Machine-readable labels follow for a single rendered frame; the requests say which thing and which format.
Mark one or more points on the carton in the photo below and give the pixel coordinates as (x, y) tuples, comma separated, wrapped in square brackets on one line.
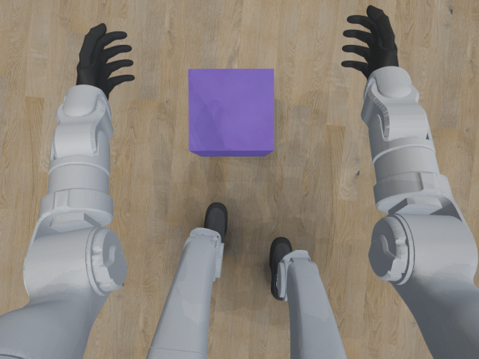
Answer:
[(231, 112)]

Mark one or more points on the robot right hand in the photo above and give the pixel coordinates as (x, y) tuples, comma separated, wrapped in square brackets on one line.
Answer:
[(382, 51)]

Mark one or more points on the robot right upper arm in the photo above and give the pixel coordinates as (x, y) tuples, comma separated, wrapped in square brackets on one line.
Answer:
[(431, 260)]

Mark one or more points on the left robot forearm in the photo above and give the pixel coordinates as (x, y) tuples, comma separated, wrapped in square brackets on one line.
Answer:
[(79, 166)]

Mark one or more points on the right robot forearm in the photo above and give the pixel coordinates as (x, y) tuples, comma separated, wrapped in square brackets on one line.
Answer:
[(403, 154)]

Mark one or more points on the robot right foot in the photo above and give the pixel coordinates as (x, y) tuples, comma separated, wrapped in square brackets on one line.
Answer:
[(279, 248)]

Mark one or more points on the robot left upper arm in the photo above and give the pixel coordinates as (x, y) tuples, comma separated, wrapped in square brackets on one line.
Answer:
[(68, 276)]

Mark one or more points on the robot left hand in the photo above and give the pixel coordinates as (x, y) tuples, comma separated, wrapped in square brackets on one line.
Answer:
[(92, 68)]

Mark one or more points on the right robot shin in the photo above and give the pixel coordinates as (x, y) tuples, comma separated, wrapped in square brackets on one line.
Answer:
[(298, 254)]

